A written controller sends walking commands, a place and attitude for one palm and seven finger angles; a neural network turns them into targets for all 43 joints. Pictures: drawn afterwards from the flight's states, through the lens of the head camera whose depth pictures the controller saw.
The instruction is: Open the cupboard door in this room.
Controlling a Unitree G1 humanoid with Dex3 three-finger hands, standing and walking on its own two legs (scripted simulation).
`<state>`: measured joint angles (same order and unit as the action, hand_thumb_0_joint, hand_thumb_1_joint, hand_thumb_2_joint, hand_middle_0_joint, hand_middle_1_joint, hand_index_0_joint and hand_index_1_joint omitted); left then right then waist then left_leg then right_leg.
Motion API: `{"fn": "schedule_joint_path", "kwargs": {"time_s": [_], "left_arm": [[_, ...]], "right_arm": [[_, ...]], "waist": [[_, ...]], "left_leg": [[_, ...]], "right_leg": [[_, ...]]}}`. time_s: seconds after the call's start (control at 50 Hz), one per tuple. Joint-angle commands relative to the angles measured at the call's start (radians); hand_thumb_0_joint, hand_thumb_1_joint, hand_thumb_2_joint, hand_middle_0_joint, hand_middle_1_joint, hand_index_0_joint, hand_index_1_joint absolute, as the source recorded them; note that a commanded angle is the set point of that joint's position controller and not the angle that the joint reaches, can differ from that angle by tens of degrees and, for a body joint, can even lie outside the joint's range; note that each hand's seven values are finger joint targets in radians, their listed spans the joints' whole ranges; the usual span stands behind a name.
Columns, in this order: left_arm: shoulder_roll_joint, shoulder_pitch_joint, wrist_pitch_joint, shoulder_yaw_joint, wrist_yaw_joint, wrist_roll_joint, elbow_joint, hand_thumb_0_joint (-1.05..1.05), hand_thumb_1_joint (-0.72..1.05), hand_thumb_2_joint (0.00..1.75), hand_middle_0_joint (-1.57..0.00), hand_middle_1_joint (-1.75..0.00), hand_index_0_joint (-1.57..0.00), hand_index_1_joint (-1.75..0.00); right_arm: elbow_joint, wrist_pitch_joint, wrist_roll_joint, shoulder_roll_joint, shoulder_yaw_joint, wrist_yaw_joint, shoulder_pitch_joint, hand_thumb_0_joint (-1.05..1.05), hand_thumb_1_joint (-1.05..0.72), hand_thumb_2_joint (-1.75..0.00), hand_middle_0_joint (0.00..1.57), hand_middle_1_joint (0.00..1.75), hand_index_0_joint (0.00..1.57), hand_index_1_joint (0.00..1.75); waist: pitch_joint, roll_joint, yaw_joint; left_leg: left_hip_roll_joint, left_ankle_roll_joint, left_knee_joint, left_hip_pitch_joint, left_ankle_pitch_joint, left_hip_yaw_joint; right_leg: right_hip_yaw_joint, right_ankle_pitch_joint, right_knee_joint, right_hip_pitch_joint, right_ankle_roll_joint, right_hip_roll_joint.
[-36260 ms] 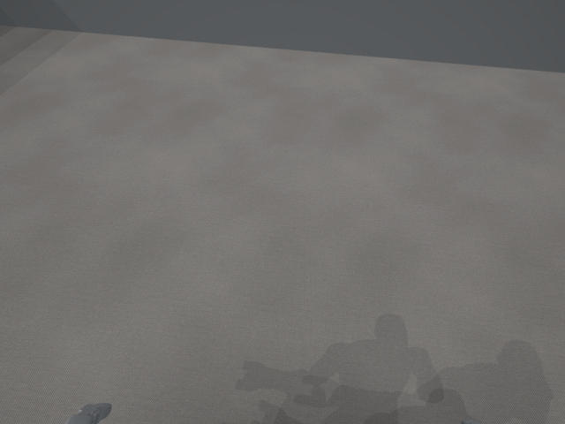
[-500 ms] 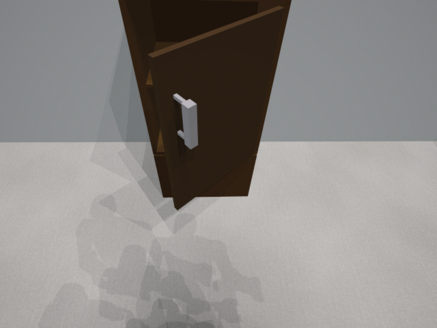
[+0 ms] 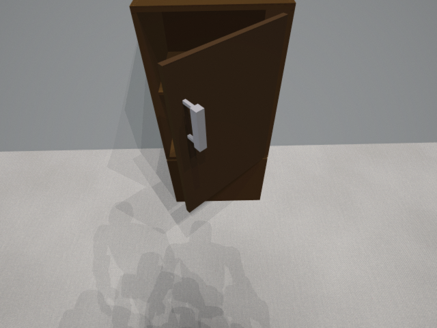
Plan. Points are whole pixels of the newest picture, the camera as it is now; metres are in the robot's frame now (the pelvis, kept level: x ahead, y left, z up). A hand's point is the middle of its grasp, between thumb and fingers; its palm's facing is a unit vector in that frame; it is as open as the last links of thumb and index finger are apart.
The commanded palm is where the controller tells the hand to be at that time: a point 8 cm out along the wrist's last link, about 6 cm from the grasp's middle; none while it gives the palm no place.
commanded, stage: let the arm hang, fingers relaxed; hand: left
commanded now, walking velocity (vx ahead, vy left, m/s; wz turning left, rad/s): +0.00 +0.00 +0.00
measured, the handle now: (193, 125) +0.58 +0.10 +0.03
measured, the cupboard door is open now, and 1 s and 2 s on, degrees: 41 41 41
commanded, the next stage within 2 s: look to check the result in 0.30 s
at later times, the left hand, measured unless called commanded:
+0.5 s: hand out of the picture +0.03 +0.20 -0.17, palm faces +0.01 -0.97 -0.26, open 7.4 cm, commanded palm none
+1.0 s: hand out of the picture +0.08 +0.22 -0.16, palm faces -0.01 -0.95 -0.31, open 7.4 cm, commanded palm none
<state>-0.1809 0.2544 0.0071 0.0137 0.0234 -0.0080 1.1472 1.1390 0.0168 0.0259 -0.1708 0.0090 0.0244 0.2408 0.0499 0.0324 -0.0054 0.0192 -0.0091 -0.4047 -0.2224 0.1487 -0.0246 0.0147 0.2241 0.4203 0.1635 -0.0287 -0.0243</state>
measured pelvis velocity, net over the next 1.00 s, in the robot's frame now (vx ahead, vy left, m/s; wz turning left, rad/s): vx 0.02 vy -0.01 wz -0.01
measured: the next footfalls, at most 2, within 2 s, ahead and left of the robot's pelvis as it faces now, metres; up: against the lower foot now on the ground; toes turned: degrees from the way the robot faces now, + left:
left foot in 1.90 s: +0.09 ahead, +0.11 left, +0.00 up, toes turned -31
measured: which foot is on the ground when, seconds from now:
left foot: down 0.00-1.00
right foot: down 0.00-1.00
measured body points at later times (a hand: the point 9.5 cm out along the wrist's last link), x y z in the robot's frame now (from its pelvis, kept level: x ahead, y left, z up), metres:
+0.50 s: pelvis +0.01 +0.00 +0.00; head +0.02 -0.01 +0.45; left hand +0.04 +0.25 -0.15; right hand +0.02 -0.25 -0.16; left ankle +0.05 +0.11 -0.74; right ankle +0.00 -0.10 -0.74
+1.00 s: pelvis +0.02 -0.01 +0.01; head +0.03 -0.01 +0.45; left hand +0.08 +0.27 -0.13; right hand +0.08 -0.28 -0.14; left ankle +0.05 +0.11 -0.74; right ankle +0.00 -0.10 -0.74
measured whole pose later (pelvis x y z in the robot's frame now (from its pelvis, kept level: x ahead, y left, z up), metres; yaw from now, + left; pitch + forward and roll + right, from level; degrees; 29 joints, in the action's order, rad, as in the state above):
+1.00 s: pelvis +0.02 -0.01 +0.01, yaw +0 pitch -2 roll +0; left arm -0.28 0.14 -0.02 0.02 0.01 -0.01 1.14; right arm 1.13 0.00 0.02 -0.29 0.01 0.01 0.12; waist 0.05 0.02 0.00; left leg 0.01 0.00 -0.33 -0.16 0.14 -0.02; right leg 0.01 0.20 0.33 0.10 -0.04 -0.03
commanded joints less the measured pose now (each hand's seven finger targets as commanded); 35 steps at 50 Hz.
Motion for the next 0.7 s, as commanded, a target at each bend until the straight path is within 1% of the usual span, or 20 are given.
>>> {"fn": "schedule_joint_path", "kwargs": {"time_s": [0.0, 0.02, 0.06, 0.12, 0.14, 0.2, 0.24, 0.26, 0.3, 0.32, 0.34, 0.36, 0.4, 0.42, 0.48, 0.52, 0.54, 0.56, 0.6, 0.68], "left_arm": [[-0.126, 0.034, -0.019, 0.023, 0.006, -0.003, -0.034, 0.0, 0.9, 0.9, -0.2, -0.3, -0.2, -0.3], [-0.132, 0.034, -0.02, 0.026, 0.007, -0.004, -0.037, 0.0, 0.9, 0.9, -0.2, -0.3, -0.2, -0.3], [-0.127, 0.025, -0.019, 0.025, 0.006, -0.003, -0.038, 0.0, 0.9, 0.9, -0.2, -0.3, -0.2, -0.3], [-0.14, 0.024, -0.024, 0.029, 0.006, -0.004, -0.044, 0.0, 0.9, 0.9, -0.2, -0.3, -0.2, -0.3], [-0.138, 0.015, -0.024, 0.028, 0.006, -0.004, -0.043, 0.0, 0.9, 0.9, -0.2, -0.3, -0.2, -0.3], [-0.143, 0.004, -0.026, 0.03, 0.005, -0.003, -0.046, 0.0, 0.9, 0.9, -0.2, -0.3, -0.2, -0.3], [-0.151, 0.0, -0.028, 0.032, 0.004, -0.003, -0.048, 0.0, 0.9, 0.9, -0.2, -0.3, -0.2, -0.3], [-0.153, -0.004, -0.029, 0.033, 0.005, -0.002, -0.047, 0.0, 0.9, 0.9, -0.2, -0.3, -0.2, -0.3], [-0.158, -0.009, -0.029, 0.033, 0.004, -0.002, -0.046, 0.0, 0.9, 0.9, -0.2, -0.3, -0.2, -0.3], [-0.164, -0.005, -0.032, 0.034, 0.004, -0.002, -0.048, 0.0, 0.9, 0.9, -0.2, -0.3, -0.2, -0.3], [-0.165, -0.018, -0.031, 0.033, 0.004, -0.002, -0.047, 0.0, 0.9, 0.9, -0.2, -0.3, -0.2, -0.3], [-0.17, -0.022, -0.032, 0.034, 0.004, -0.002, -0.048, 0.0, 0.9, 0.9, -0.2, -0.3, -0.2, -0.3], [-0.179, -0.03, -0.033, 0.034, 0.003, -0.001, -0.048, 0.0, 0.9, 0.9, -0.2, -0.3, -0.2, -0.3], [-0.185, -0.027, -0.033, 0.035, 0.003, -0.001, -0.05, 0.0, 0.9, 0.9, -0.2, -0.3, -0.2, -0.3], [-0.198, -0.045, -0.033, 0.035, 0.001, -0.001, -0.049, 0.0, 0.9, 0.9, -0.2, -0.3, -0.2, -0.3], [-0.209, -0.048, -0.034, 0.037, 0.0, -0.002, -0.05, 0.0, 0.9, 0.9, -0.2, -0.3, -0.2, -0.3], [-0.214, -0.057, -0.034, 0.035, 0.0, -0.001, -0.049, 0.0, 0.9, 0.9, -0.2, -0.3, -0.2, -0.3], [-0.217, -0.062, -0.035, 0.036, 0.0, -0.001, -0.05, 0.0, 0.9, 0.9, -0.2, -0.3, -0.2, -0.3], [-0.225, -0.066, -0.036, 0.035, -0.001, -0.001, -0.049, 0.0, 0.9, 0.9, -0.2, -0.3, -0.2, -0.3], [-0.243, -0.084, -0.038, 0.036, -0.002, -0.001, -0.05, 0.0, 0.9, 0.9, -0.2, -0.3, -0.2, -0.3]], "right_arm": [[-0.033, -0.018, -0.002, -0.113, 0.016, 0.007, 0.045, 0.0, -0.9, -0.9, 0.2, 0.3, 0.2, 0.3], [-0.035, -0.018, -0.003, -0.117, 0.018, 0.007, 0.044, 0.0, -0.9, -0.9, 0.2, 0.3, 0.2, 0.3], [-0.032, -0.018, -0.001, -0.111, 0.016, 0.007, 0.041, 0.0, -0.9, -0.9, 0.2, 0.3, 0.2, 0.3], [-0.039, -0.02, -0.003, -0.123, 0.021, 0.007, 0.037, 0.0, -0.9, -0.9, 0.2, 0.3, 0.2, 0.3], [-0.037, -0.021, -0.002, -0.121, 0.021, 0.007, 0.032, 0.0, -0.9, -0.9, 0.2, 0.3, 0.2, 0.3], [-0.038, -0.023, -0.002, -0.13, 0.021, 0.007, 0.027, 0.0, -0.9, -0.9, 0.2, 0.3, 0.2, 0.3], [-0.04, -0.027, -0.003, -0.138, 0.022, 0.008, 0.017, 0.0, -0.9, -0.9, 0.2, 0.3, 0.2, 0.3], [-0.04, -0.027, -0.003, -0.141, 0.023, 0.008, 0.018, 0.0, -0.9, -0.9, 0.2, 0.3, 0.2, 0.3], [-0.039, -0.028, -0.003, -0.149, 0.024, 0.008, 0.009, 0.0, -0.9, -0.9, 0.2, 0.3, 0.2, 0.3], [-0.043, -0.028, -0.005, -0.158, 0.025, 0.008, 0.005, 0.0, -0.9, -0.9, 0.2, 0.3, 0.2, 0.3], [-0.041, -0.027, -0.004, -0.159, 0.026, 0.008, 0.001, 0.0, -0.9, -0.9, 0.2, 0.3, 0.2, 0.3], [-0.041, -0.029, -0.004, -0.164, 0.026, 0.008, 0.004, 0.0, -0.9, -0.9, 0.2, 0.3, 0.2, 0.3], [-0.041, -0.03, -0.004, -0.174, 0.026, 0.008, -0.005, 0.0, -0.9, -0.9, 0.2, 0.3, 0.2, 0.3], [-0.044, -0.029, -0.006, -0.182, 0.028, 0.007, -0.016, 0.0, -0.9, -0.9, 0.2, 0.3, 0.2, 0.3], [-0.043, -0.029, -0.004, -0.194, 0.027, 0.006, -0.024, 0.0, -0.9, -0.9, 0.2, 0.3, 0.2, 0.3], [-0.046, -0.029, -0.006, -0.207, 0.03, 0.005, -0.036, 0.0, -0.9, -0.9, 0.2, 0.3, 0.2, 0.3], [-0.044, -0.029, -0.004, -0.208, 0.029, 0.004, -0.04, 0.0, -0.9, -0.9, 0.2, 0.3, 0.2, 0.3], [-0.045, -0.03, -0.004, -0.215, 0.029, 0.004, -0.041, 0.0, -0.9, -0.9, 0.2, 0.3, 0.2, 0.3], [-0.044, -0.031, -0.005, -0.224, 0.028, 0.003, -0.054, 0.0, -0.9, -0.9, 0.2, 0.3, 0.2, 0.3], [-0.046, -0.032, -0.005, -0.241, 0.028, 0.001, -0.075, 0.0, -0.9, -0.9, 0.2, 0.3, 0.2, 0.3]], "waist": [[0.032, -0.038, -0.002], [0.034, -0.043, 0.001], [0.044, -0.017, -0.003], [0.022, -0.032, -0.001], [0.028, -0.02, -0.003], [0.022, -0.023, -0.005], [0.006, 0.001, -0.002], [-0.005, -0.012, -0.002], [0.002, -0.005, -0.001], [-0.007, -0.016, 0.001], [0.003, -0.023, -0.004], [-0.012, -0.024, -0.004], [-0.014, -0.015, -0.004], [-0.01, -0.008, 0.0], [-0.008, -0.026, -0.003], [-0.012, -0.023, -0.001], [-0.013, -0.032, -0.003], [-0.025, -0.02, -0.004], [-0.034, -0.024, -0.003], [-0.028, -0.031, -0.002]], "left_leg": [[-0.093, -0.027, 0.084, 0.009, 0.071, -0.088], [-0.092, -0.027, 0.077, 0.015, 0.063, -0.083], [-0.091, -0.024, 0.079, 0.011, 0.068, -0.082], [-0.092, -0.025, 0.072, 0.022, 0.047, -0.081], [-0.093, -0.023, 0.072, 0.021, 0.04, -0.079], [-0.095, -0.023, 0.075, 0.026, 0.023, -0.083], [-0.1, -0.024, 0.073, 0.033, -0.001, -0.086], [-0.103, -0.024, 0.074, 0.037, -0.01, -0.087], [-0.104, -0.023, 0.078, 0.038, -0.007, -0.088], [-0.105, -0.024, 0.073, 0.046, -0.018, -0.084], [-0.105, -0.023, 0.076, 0.046, -0.018, -0.087], [-0.107, -0.024, 0.076, 0.05, -0.027, -0.087], [-0.11, -0.023, 0.082, 0.053, -0.03, -0.088], [-0.108, -0.024, 0.079, 0.057, -0.029, -0.088], [-0.11, -0.023, 0.088, 0.055, -0.024, -0.092], [-0.11, -0.023, 0.088, 0.065, -0.018, -0.089], [-0.11, -0.023, 0.087, 0.068, -0.026, -0.091], [-0.112, -0.022, 0.088, 0.072, -0.037, -0.092], [-0.115, -0.023, 0.095, 0.081, -0.037, -0.095], [-0.116, -0.021, 0.098, 0.085, -0.061, -0.094]], "right_leg": [[-0.101, 0.099, -0.121, 0.083, -0.027, 0.114], [-0.101, 0.099, -0.123, 0.086, -0.027, 0.113], [-0.107, 0.104, -0.126, 0.096, -0.028, 0.115], [-0.108, 0.085, -0.126, 0.081, -0.029, 0.115], [-0.107, 0.078, -0.126, 0.085, -0.028, 0.118], [-0.11, 0.061, -0.125, 0.075, -0.029, 0.116], [-0.107, 0.031, -0.12, 0.059, -0.03, 0.118], [-0.108, 0.02, -0.119, 0.048, -0.03, 0.117], [-0.107, 0.016, -0.122, 0.048, -0.029, 0.117], [-0.11, 0.009, -0.126, 0.045, -0.031, 0.118], [-0.108, 0.008, -0.127, 0.049, -0.031, 0.118], [-0.11, -0.001, -0.126, 0.037, -0.03, 0.119], [-0.107, -0.006, -0.127, 0.031, -0.03, 0.12], [-0.11, -0.002, -0.132, 0.036, -0.031, 0.119], [-0.108, 0.0, -0.136, 0.028, -0.03, 0.121], [-0.113, 0.015, -0.144, 0.033, -0.03, 0.122], [-0.114, 0.006, -0.144, 0.03, -0.03, 0.124], [-0.114, -0.008, -0.142, 0.021, -0.031, 0.125], [-0.114, -0.012, -0.143, 0.015, -0.03, 0.125], [-0.113, -0.044, -0.147, 0.009, -0.028, 0.129]]}}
